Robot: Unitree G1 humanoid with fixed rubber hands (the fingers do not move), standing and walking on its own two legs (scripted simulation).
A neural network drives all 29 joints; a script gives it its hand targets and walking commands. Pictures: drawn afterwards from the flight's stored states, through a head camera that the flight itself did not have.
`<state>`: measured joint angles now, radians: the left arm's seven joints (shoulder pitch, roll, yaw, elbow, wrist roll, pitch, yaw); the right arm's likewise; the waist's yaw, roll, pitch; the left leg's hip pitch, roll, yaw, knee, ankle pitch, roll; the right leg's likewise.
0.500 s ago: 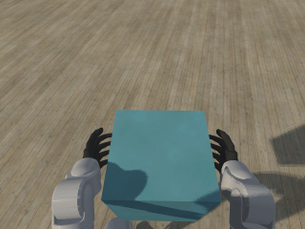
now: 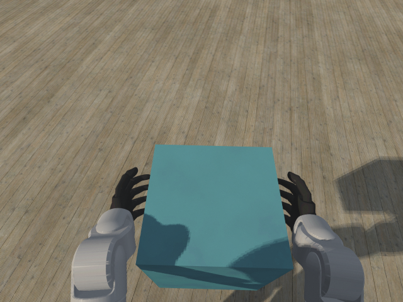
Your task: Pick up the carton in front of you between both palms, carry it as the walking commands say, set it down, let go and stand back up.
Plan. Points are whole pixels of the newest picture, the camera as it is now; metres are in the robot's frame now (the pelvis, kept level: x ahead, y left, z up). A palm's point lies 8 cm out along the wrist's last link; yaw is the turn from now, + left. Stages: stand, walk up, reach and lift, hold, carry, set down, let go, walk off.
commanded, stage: carry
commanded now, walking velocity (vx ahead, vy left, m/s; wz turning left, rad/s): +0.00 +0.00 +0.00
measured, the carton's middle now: (210, 223) +0.26 +0.00 +0.00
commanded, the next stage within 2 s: hold in 1.88 s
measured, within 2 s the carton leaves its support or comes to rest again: neither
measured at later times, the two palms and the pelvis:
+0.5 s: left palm (147, 172) +0.35 +0.13 +0.04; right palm (290, 176) +0.35 -0.17 +0.04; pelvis +0.08 -0.02 -0.01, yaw +1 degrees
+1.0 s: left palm (141, 179) +0.33 +0.14 +0.03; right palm (287, 184) +0.34 -0.16 +0.03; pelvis +0.04 -0.01 -0.01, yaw +1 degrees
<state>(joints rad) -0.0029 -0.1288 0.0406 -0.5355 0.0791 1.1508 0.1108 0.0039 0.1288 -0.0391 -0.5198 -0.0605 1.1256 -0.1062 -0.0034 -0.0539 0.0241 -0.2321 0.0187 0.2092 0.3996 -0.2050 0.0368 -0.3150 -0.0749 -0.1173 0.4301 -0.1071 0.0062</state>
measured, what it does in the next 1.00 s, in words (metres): stands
